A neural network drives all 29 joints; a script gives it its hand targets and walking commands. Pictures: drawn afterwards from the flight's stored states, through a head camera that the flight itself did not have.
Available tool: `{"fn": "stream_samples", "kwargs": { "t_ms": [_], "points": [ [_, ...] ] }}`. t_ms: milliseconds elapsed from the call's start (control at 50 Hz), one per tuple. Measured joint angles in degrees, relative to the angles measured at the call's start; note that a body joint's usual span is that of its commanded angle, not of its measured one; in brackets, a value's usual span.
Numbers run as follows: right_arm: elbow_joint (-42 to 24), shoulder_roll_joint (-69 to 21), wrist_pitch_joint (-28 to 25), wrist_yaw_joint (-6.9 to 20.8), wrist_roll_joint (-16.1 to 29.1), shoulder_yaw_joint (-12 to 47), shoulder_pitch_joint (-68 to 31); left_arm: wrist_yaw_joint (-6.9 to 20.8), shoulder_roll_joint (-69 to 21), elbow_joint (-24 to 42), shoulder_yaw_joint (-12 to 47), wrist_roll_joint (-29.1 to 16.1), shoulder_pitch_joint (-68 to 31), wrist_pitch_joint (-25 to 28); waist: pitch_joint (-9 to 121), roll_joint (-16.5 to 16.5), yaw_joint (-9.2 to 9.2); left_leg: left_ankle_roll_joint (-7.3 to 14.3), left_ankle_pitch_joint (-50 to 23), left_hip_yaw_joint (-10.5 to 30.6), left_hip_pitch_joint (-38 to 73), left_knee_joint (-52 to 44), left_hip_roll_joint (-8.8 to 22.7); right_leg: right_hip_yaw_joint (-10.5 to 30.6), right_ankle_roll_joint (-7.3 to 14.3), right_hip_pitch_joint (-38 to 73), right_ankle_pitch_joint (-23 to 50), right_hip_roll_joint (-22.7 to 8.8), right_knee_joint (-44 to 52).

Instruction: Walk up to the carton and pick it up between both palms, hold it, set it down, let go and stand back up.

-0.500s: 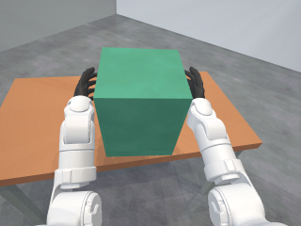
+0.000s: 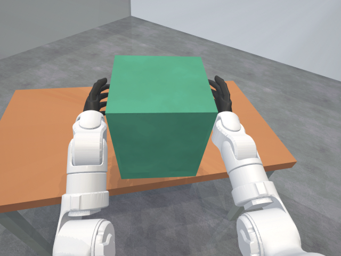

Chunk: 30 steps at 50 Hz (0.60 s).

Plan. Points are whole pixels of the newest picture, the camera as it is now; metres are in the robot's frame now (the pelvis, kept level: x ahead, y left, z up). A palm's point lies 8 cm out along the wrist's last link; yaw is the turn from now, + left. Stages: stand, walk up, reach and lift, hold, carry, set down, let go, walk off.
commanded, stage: hold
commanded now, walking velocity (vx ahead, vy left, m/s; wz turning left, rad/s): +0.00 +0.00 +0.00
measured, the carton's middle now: (159, 121) +0.38 +0.01 +0.14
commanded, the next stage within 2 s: set down in 0.32 s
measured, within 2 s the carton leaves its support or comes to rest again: neither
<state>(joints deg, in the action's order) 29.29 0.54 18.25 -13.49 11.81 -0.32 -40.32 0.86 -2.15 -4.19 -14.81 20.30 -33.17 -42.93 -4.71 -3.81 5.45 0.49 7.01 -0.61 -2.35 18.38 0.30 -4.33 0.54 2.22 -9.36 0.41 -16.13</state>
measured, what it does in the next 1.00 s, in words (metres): stands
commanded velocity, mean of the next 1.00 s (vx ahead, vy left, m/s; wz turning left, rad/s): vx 0.00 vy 0.00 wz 0.00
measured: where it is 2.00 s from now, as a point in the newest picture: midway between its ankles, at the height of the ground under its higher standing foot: outside the picture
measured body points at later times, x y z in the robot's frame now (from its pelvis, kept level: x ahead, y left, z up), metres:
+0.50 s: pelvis +0.00 +0.00 +0.00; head -0.04 +0.03 +0.45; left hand +0.38 +0.16 +0.18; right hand +0.38 -0.13 +0.19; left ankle +0.05 +0.11 -0.75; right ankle +0.01 -0.11 -0.75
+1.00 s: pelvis +0.02 +0.00 +0.00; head +0.01 +0.03 +0.45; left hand +0.40 +0.16 +0.11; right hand +0.41 -0.13 +0.13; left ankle +0.05 +0.11 -0.75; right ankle +0.01 -0.11 -0.75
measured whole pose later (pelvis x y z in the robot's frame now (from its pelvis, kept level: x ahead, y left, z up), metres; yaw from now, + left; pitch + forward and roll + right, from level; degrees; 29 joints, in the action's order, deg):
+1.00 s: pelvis +0.02 +0.00 +0.00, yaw +0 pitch -6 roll -1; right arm 41.8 -3.6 -5.9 -8.4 -0.7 -9.4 -36.2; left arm -0.9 -3.2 -19.9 -14.9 19.7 -30.9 -22.0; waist -5.5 -4.4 1.2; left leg 0.0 7.7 -0.5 -3.8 17.8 0.5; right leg -4.5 0.9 1.2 -9.5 0.7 -14.6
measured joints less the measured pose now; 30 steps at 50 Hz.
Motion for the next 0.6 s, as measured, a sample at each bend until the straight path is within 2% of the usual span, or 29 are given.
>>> {"fn": "stream_samples", "kwargs": {
  "t_ms": [320,420,520,600],
  "points": [
    [0.15,-0.25,0.09,-0.05,-0.29,-0.38,-0.11,0.19,0.13,-0.39,-0.12,-0.03,-0.31,-0.13,0.12,-0.17,-0.23,0.04,-0.12,-0.01,-0.19,0.05,-0.03,0.01,0.01,-0.17,0.13,-0.03,-0.02],
    [-0.25,-0.02,0.11,0.17,-0.01,-0.46,-0.03,-0.08,0.0,0.24,0.29,0.15,-0.41,-0.66,0.46,0.29,-1.01,0.05,0.32,-0.32,-0.73,0.84,0.27,0.33,0.06,-0.54,0.2,0.23,-0.15],
    [1.32,-0.94,-1.75,0.83,-1.99,-2.02,-0.71,0.12,-0.2,-1.4,-0.69,0.58,-1.51,1.15,0.53,0.26,-1.47,0.1,0.35,-0.33,-0.35,0.76,0.2,0.34,0.04,-0.31,0.0,0.16,-0.39],
    [3.6,-2.21,-5.63,2.06,-5.52,-4.32,-0.89,0.66,-0.76,-4.12,-1.94,1.78,-2.51,5.03,0.58,0.0,-1.82,0.11,0.22,-0.18,0.27,0.32,0.0,0.18,0.05,0.14,-0.21,-0.02,-0.45]
  ]
}}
